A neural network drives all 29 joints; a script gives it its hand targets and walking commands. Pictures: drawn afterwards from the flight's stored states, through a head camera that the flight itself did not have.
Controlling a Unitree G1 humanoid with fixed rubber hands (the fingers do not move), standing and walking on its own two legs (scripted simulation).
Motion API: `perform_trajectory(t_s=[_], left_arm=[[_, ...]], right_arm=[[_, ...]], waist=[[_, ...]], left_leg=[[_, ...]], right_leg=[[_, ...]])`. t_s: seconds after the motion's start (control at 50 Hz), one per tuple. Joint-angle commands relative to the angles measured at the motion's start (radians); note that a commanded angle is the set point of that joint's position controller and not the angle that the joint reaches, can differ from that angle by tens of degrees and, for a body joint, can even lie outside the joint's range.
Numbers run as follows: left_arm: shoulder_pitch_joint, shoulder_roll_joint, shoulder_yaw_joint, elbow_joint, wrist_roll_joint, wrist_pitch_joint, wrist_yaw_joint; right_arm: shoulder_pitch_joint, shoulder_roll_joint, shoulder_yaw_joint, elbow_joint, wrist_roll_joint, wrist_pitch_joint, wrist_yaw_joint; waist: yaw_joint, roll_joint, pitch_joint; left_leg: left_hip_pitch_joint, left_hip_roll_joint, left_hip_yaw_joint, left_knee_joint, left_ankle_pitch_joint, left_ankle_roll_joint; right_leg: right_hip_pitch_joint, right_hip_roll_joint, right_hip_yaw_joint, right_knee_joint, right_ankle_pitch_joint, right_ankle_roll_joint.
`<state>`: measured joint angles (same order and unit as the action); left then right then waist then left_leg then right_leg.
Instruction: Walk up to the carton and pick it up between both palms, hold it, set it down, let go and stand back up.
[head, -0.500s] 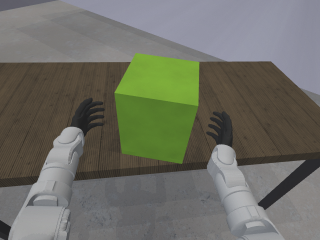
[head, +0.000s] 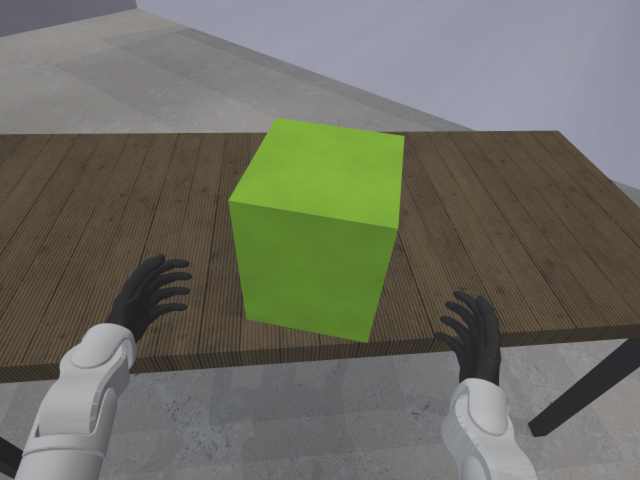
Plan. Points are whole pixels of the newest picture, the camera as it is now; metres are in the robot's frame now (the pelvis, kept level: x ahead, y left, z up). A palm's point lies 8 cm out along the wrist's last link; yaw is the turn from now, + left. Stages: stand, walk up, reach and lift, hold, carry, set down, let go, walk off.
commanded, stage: set down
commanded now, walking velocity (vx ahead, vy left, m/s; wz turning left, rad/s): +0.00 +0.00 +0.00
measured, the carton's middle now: (322, 231) +0.46 -0.01 +0.05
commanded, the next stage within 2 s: none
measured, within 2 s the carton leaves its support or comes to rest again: neither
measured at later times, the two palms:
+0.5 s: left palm (108, 373) +0.24 +0.25 +0.05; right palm (478, 404) +0.19 -0.16 +0.05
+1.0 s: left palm (112, 393) +0.23 +0.25 +0.03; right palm (475, 394) +0.20 -0.17 +0.04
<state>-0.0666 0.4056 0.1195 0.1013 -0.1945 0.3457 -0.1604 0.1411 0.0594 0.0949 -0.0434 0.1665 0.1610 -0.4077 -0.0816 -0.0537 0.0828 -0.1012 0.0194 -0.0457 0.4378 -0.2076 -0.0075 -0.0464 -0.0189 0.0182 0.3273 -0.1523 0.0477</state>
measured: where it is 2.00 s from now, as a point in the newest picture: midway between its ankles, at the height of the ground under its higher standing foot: outside the picture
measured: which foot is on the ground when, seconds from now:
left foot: down 0.00-1.00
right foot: down 0.00-1.00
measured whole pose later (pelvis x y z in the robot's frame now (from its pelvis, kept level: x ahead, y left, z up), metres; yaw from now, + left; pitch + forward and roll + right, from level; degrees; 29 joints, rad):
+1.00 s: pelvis +0.03 +0.00 +0.00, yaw +0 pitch -5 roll -2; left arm 0.36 0.40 0.10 -0.17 -0.19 0.25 -0.15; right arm 0.44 0.01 0.10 -0.25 0.17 0.15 -0.25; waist -0.02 -0.03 0.12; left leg -0.11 0.02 -0.05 0.43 -0.24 -0.01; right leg -0.05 -0.02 0.02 0.30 -0.18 0.05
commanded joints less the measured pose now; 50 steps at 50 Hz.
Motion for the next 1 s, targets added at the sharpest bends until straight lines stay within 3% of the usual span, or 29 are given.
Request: perform_trajectory(t_s=[0.0, 0.02, 0.06, 0.08, 0.1, 0.14, 0.16, 0.2, 0.22, 0.26, 0.3, 0.34, 0.36, 0.38, 0.44, 0.46, 0.48, 0.54, 0.68, 0.76, 0.8, 0.82, 0.86, 0.92, 0.96, 0.98], left_arm=[[-0.034, 0.183, 0.051, -0.229, -0.007, -0.026, -0.025], [-0.087, 0.197, 0.042, -0.223, -0.025, -0.033, -0.025], [-0.005, 0.204, 0.045, -0.311, -0.035, -0.042, -0.013], [-0.066, 0.214, 0.046, -0.256, -0.046, -0.043, -0.015], [0.003, 0.205, 0.03, -0.279, -0.047, -0.045, -0.014], [0.027, 0.214, 0.041, -0.293, -0.056, -0.046, -0.011], [-0.006, 0.218, 0.014, -0.318, -0.08, -0.047, -0.008], [0.099, 0.201, 0.009, -0.337, -0.069, -0.039, -0.004], [0.064, 0.206, 0.01, -0.316, -0.072, -0.032, -0.008], [0.133, 0.205, 0.017, -0.342, -0.069, -0.031, -0.006], [0.157, 0.222, 0.034, -0.376, -0.067, -0.031, -0.007], [0.18, 0.196, 0.039, -0.361, -0.055, -0.023, 0.0], [0.205, 0.188, 0.033, -0.376, -0.05, -0.022, 0.006], [0.209, 0.19, 0.036, -0.384, -0.061, -0.028, 0.001], [0.257, 0.187, 0.05, -0.439, -0.043, -0.047, 0.015], [0.259, 0.195, 0.049, -0.442, -0.048, -0.05, 0.022], [0.269, 0.185, 0.061, -0.446, -0.043, -0.057, 0.021], [0.322, 0.172, 0.05, -0.43, -0.048, -0.077, 0.016], [0.394, 0.139, 0.037, -0.443, -0.009, -0.096, 0.024], [0.442, 0.126, 0.046, -0.435, 0.013, -0.108, 0.022], [0.434, 0.116, 0.039, -0.414, 0.024, -0.112, 0.025], [0.456, 0.111, 0.039, -0.412, 0.025, -0.112, 0.023], [0.466, 0.12, 0.048, -0.437, 0.037, -0.127, 0.023], [0.489, 0.09, 0.047, -0.389, 0.063, -0.131, 0.029], [0.492, 0.079, 0.037, -0.386, 0.073, -0.137, 0.035], [0.474, 0.088, 0.033, -0.384, 0.063, -0.14, 0.032]], right_arm=[[0.088, -0.043, 0.051, -0.371, 0.024, 0.019, 0.006], [0.026, -0.038, 0.038, -0.395, 0.014, 0.03, 0.01], [0.102, -0.053, 0.042, -0.444, 0.016, 0.041, 0.016], [0.056, -0.05, 0.041, -0.425, 0.004, 0.061, 0.018], [0.134, -0.048, 0.042, -0.436, 0.005, 0.071, 0.02], [0.139, -0.057, 0.051, -0.456, 0.003, 0.086, 0.024], [0.115, -0.064, 0.037, -0.47, -0.003, 0.099, 0.023], [0.212, -0.074, 0.033, -0.473, 0.003, 0.116, 0.03], [0.174, -0.072, 0.029, -0.468, 0.005, 0.126, 0.03], [0.262, -0.082, 0.023, -0.47, 0.0, 0.14, 0.037], [0.242, -0.08, 0.029, -0.511, 0.012, 0.135, 0.033], [0.26, -0.079, 0.018, -0.479, -0.001, 0.137, 0.045], [0.285, -0.1, 0.011, -0.464, -0.011, 0.136, 0.053], [0.29, -0.089, 0.017, -0.499, -0.002, 0.129, 0.056], [0.317, -0.101, 0.008, -0.501, -0.006, 0.099, 0.074], [0.308, -0.106, -0.002, -0.506, -0.007, 0.087, 0.079], [0.331, -0.083, -0.004, -0.484, -0.016, 0.078, 0.079], [0.356, -0.102, -0.01, -0.489, -0.019, 0.046, 0.09], [0.389, -0.119, -0.028, -0.376, -0.031, -0.001, 0.116], [0.423, -0.132, -0.026, -0.356, -0.035, -0.019, 0.125], [0.405, -0.141, -0.041, -0.304, -0.041, -0.025, 0.132], [0.432, -0.143, -0.038, -0.299, -0.045, -0.025, 0.134], [0.43, -0.124, -0.028, -0.305, -0.046, -0.043, 0.136], [0.431, -0.153, -0.036, -0.248, -0.055, -0.054, 0.156], [0.42, -0.162, -0.051, -0.228, -0.058, -0.067, 0.167], [0.408, -0.158, -0.055, -0.25, -0.058, -0.071, 0.166]], waist=[[0.153, 0.168, -0.107], [0.155, 0.168, -0.108], [0.163, 0.167, -0.124], [0.167, 0.184, -0.108], [0.155, 0.183, -0.099], [0.181, 0.18, -0.072], [0.159, 0.181, -0.084], [0.165, 0.186, -0.045], [0.168, 0.193, -0.033], [0.162, 0.197, -0.025], [0.182, 0.199, -0.044], [0.193, 0.198, -0.011], [0.188, 0.217, -0.001], [0.19, 0.202, -0.002], [0.21, 0.239, -0.022], [0.196, 0.224, -0.026], [0.204, 0.227, -0.021], [0.188, 0.2, -0.029], [0.179, 0.229, -0.033], [0.168, 0.215, -0.053], [0.166, 0.213, -0.035], [0.148, 0.207, -0.036], [0.166, 0.231, -0.041], [0.169, 0.219, -0.053], [0.156, 0.236, -0.051], [0.154, 0.218, -0.055]], left_leg=[[0.103, -0.004, 0.124, -0.122, 0.05, -0.009], [0.043, -0.005, 0.128, -0.117, 0.014, -0.007], [0.075, 0.002, 0.124, -0.128, 0.02, -0.007], [0.031, -0.001, 0.127, -0.131, -0.027, -0.003], [0.05, 0.003, 0.12, -0.133, -0.025, 0.0], [0.04, 0.002, 0.122, -0.136, -0.053, 0.001], [0.015, 0.009, 0.119, -0.138, -0.071, -0.002], [0.034, 0.015, 0.111, -0.156, -0.098, 0.0], [0.004, 0.016, 0.115, -0.152, -0.113, -0.003], [0.012, 0.023, 0.11, -0.158, -0.105, -0.006], [0.004, 0.015, 0.119, -0.149, -0.077, -0.008], [0.016, 0.018, 0.114, -0.148, -0.084, -0.013], [0.012, 0.022, 0.108, -0.148, -0.068, -0.021], [0.002, 0.02, 0.111, -0.15, -0.056, -0.017], [-0.022, 0.026, 0.111, -0.152, -0.039, -0.024], [-0.017, 0.024, 0.109, -0.141, -0.015, -0.029], [-0.003, 0.018, 0.118, -0.138, 0.007, -0.032], [0.006, 0.013, 0.112, -0.124, 0.056, -0.037], [0.047, 0.008, 0.112, -0.106, 0.181, -0.064], [0.076, 0.002, 0.109, -0.099, 0.258, -0.07], [0.083, 0.003, 0.105, -0.103, 0.25, -0.07], [0.084, -0.001, 0.111, -0.101, 0.258, -0.074], [0.09, -0.002, 0.114, -0.095, 0.311, -0.081], [0.11, -0.002, 0.107, -0.097, 0.33, -0.087], [0.104, 0.003, 0.101, -0.106, 0.328, -0.091], [0.093, -0.004, 0.113, -0.106, 0.302, -0.083]], right_leg=[[0.039, 0.009, -0.043, -0.082, 0.017, -0.063], [0.021, 0.007, -0.041, -0.071, -0.038, -0.069], [0.029, 0.01, -0.043, -0.076, -0.028, -0.074], [0.021, 0.003, -0.034, -0.076, -0.087, -0.074], [0.011, 0.002, -0.037, -0.082, -0.077, -0.08], [0.005, -0.003, -0.026, -0.092, -0.115, -0.082], [0.001, -0.001, -0.032, -0.082, -0.13, -0.085], [0.004, -0.001, -0.033, -0.098, -0.148, -0.088], [0.007, 0.002, -0.031, -0.089, -0.167, -0.09], [0.02, 0.002, -0.029, -0.095, -0.147, -0.094], [0.046, -0.002, -0.015, -0.088, -0.116, -0.091], [0.011, 0.009, -0.029, -0.091, -0.155, -0.092], [0.014, 0.015, -0.033, -0.083, -0.138, -0.095], [0.025, 0.013, -0.028, -0.084, -0.125, -0.091], [0.055, 0.023, -0.027, -0.064, -0.092, -0.091], [0.036, 0.021, -0.03, -0.064, -0.079, -0.089], [0.03, 0.019, -0.03, -0.073, -0.076, -0.089], [0.028, 0.025, -0.031, -0.071, -0.038, -0.082], [0.033, 0.037, -0.035, -0.076, 0.036, -0.079], [0.036, 0.041, -0.042, -0.085, 0.086, -0.076], [0.023, 0.043, -0.041, -0.085, 0.077, -0.073], [0.03, 0.045, -0.039, -0.092, 0.091, -0.073], [0.032, 0.046, -0.04, -0.089, 0.12, -0.072], [0.021, 0.055, -0.048, -0.096, 0.115, -0.074], [0.018, 0.062, -0.057, -0.093, 0.098, -0.077], [0.026, 0.057, -0.051, -0.097, 0.101, -0.074]])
